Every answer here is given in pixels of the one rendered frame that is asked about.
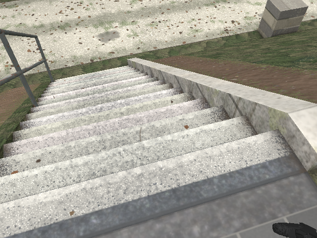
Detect stairs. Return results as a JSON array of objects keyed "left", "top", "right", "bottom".
[{"left": 0, "top": 65, "right": 258, "bottom": 204}]

